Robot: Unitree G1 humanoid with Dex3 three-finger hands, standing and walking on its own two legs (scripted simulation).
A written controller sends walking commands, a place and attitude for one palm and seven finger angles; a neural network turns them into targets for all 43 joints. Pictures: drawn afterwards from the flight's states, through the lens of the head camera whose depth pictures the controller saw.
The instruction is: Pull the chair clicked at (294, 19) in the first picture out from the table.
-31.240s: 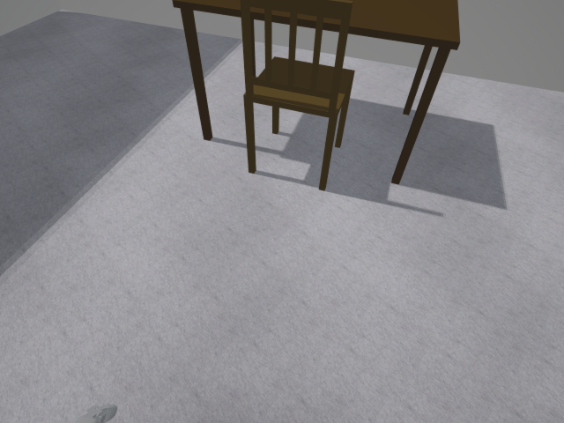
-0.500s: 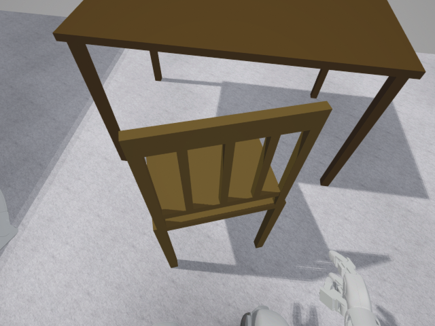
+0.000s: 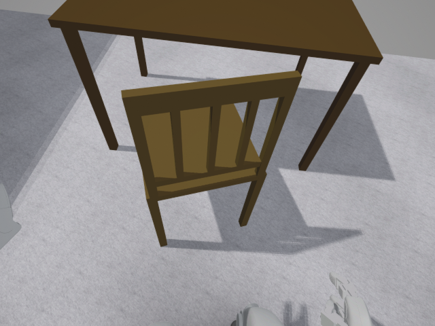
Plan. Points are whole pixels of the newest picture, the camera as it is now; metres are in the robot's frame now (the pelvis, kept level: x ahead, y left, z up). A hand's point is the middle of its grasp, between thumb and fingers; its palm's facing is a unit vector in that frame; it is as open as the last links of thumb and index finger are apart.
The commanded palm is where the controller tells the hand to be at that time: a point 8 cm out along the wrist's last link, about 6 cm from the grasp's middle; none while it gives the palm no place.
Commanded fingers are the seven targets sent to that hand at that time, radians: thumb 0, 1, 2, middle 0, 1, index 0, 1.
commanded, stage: stop stepping back and stand still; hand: left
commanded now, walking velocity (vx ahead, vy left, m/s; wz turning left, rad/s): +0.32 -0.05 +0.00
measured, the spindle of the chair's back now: (212, 140) +0.58 +0.04 -0.08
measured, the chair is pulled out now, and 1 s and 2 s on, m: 0.29 0.29 0.29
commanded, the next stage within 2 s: let the arm hang, fingers relaxed in 1.36 s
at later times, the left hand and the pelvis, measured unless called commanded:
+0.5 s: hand out of the picture +0.13 +0.26 +0.18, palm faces +0.42 -0.77 -0.48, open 7.4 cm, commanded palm +0.08 +0.30 +0.19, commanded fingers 0.00 0.90 0.90 -0.20 -0.30 -0.20 -0.30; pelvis -0.07 +0.00 +0.00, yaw -1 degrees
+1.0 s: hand out of the picture +0.15 +0.28 +0.17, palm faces +0.39 -0.77 -0.49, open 7.4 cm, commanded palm +0.10 +0.31 +0.19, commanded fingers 0.00 0.90 0.90 -0.20 -0.30 -0.20 -0.30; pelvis -0.04 +0.02 +0.01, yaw -1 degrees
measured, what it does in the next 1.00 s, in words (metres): steps on the spot: right foot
